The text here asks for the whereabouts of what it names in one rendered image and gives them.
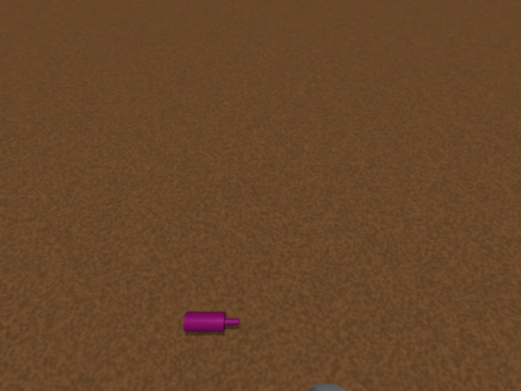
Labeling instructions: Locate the bottle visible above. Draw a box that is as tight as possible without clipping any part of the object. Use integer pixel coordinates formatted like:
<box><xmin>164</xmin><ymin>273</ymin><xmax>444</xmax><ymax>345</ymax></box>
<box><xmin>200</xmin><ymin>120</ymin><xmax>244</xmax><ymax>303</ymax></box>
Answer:
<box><xmin>183</xmin><ymin>312</ymin><xmax>239</xmax><ymax>332</ymax></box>

